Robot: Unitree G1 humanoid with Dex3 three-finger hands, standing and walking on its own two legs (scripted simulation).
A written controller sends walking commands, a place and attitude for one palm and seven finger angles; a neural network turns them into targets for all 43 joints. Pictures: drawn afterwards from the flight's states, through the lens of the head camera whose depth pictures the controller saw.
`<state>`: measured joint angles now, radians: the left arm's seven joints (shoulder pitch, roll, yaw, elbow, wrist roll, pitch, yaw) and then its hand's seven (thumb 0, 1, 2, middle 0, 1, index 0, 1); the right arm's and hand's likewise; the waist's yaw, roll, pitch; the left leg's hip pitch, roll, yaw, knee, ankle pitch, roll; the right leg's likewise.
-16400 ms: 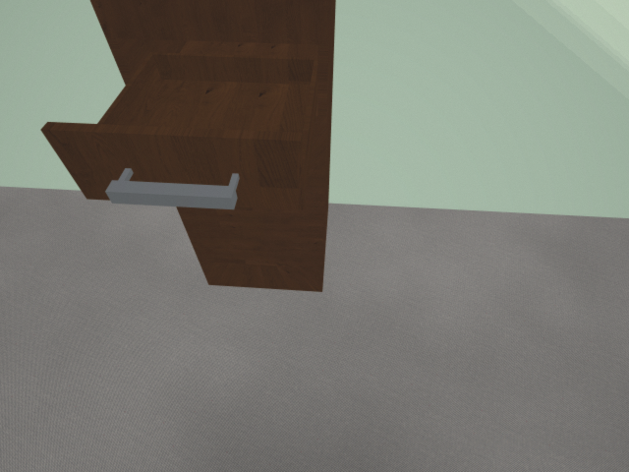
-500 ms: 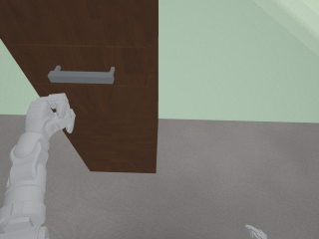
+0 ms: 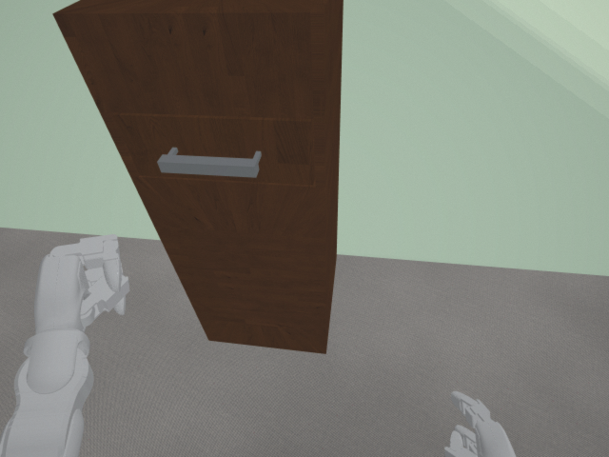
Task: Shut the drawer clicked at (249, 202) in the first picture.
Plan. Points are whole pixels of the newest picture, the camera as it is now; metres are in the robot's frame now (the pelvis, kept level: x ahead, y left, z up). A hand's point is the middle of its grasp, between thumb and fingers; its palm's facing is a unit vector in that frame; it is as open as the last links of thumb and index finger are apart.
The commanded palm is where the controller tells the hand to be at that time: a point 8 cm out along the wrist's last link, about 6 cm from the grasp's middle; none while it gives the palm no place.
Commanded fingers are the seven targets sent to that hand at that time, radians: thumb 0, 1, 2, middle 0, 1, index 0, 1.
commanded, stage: draw the hand back to the body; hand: left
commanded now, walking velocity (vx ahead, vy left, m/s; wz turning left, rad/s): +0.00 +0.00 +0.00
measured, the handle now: (211, 159) +0.61 +0.25 +0.07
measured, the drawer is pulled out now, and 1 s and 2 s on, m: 0.00 0.00 0.00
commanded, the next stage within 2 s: step back with the hand held close in 0.48 s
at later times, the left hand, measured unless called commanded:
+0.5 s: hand (68, 356) +0.17 +0.24 +0.16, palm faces +0.42 -0.82 -0.39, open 3.3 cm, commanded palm +0.12 +0.28 +0.17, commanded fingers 0.00 0.90 0.90 -1.40 -1.60 -1.40 -1.60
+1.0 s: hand (55, 358) +0.17 +0.26 +0.15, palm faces +0.27 -0.81 -0.51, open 3.3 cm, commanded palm +0.11 +0.30 +0.17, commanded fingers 0.00 0.90 0.90 -1.40 -1.60 -1.40 -1.60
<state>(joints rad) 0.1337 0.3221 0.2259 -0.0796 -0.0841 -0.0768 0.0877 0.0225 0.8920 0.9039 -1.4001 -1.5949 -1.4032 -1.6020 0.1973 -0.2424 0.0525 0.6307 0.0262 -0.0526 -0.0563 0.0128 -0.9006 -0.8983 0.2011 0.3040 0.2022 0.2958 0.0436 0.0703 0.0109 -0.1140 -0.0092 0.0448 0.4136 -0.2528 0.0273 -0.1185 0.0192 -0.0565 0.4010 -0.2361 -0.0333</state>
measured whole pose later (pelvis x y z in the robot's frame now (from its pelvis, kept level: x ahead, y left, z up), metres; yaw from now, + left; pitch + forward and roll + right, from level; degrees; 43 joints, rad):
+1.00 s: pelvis -0.03 +0.03 +0.00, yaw -1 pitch +1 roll -1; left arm 0.64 0.41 0.35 -0.53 -0.05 -0.18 0.10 0.02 0.89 0.90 -1.40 -1.59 -1.40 -1.60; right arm 0.20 -0.24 -0.02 0.55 0.01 0.02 -0.06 0.01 -0.90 -0.90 0.20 0.30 0.20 0.30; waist 0.00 0.03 0.02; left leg -0.25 -0.03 0.08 0.44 -0.21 0.07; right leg -0.26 -0.01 -0.02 0.43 -0.18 0.01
